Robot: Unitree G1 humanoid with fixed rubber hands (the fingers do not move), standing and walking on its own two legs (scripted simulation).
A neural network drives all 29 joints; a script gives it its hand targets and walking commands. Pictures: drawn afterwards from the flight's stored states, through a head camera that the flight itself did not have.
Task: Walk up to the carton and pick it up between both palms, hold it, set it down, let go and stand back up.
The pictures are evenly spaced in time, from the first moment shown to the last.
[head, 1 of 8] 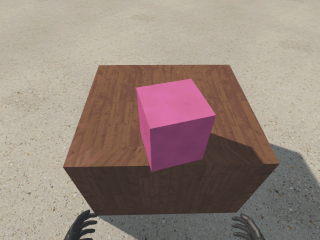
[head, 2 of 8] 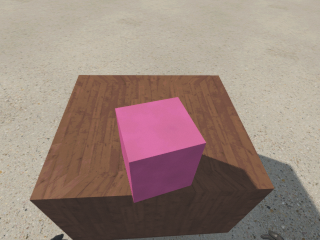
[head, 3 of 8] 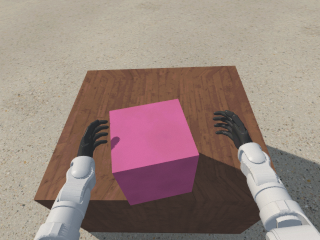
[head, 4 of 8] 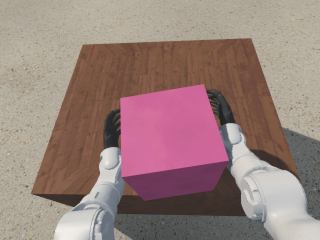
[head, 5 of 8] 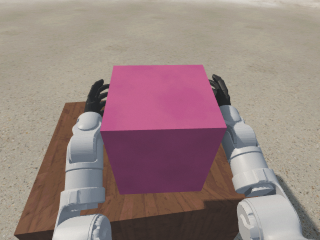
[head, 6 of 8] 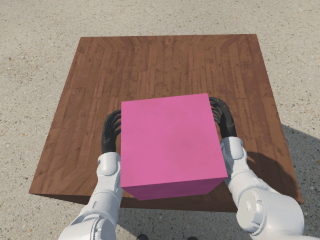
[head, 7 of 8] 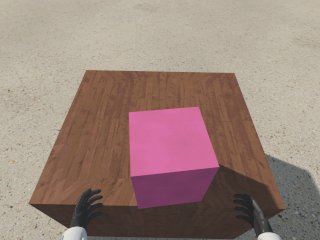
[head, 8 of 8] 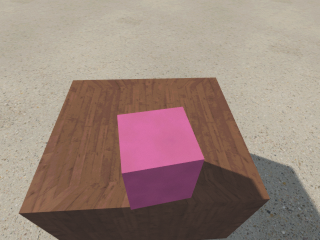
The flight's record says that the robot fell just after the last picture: no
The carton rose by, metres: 0.23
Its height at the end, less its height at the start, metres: +0.00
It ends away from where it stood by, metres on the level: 0.04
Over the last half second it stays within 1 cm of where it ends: yes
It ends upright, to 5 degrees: yes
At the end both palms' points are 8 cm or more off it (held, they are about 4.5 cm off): yes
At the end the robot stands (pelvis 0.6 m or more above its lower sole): yes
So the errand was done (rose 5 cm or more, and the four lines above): yes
